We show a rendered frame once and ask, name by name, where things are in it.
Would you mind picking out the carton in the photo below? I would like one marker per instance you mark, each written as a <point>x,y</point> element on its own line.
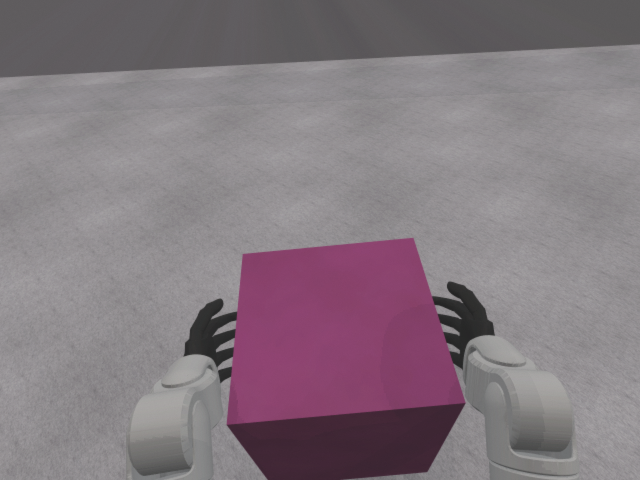
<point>340,369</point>

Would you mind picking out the robot right forearm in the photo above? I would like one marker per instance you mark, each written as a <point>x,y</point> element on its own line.
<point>529,417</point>

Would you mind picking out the robot left hand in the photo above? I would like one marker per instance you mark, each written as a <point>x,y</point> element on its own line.
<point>201,341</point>

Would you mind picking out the robot left forearm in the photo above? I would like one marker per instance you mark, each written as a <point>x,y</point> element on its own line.
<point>169,432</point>

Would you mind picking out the robot right hand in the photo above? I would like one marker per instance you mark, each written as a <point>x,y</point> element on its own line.
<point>474,322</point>

